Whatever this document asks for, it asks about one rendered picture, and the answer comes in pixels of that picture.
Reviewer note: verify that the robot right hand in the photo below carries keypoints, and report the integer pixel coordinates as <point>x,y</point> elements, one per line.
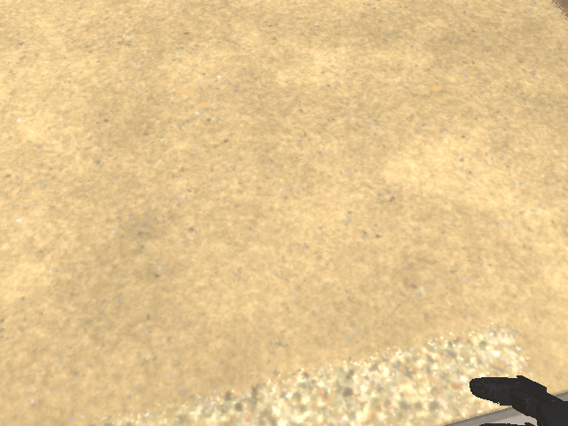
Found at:
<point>526,396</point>

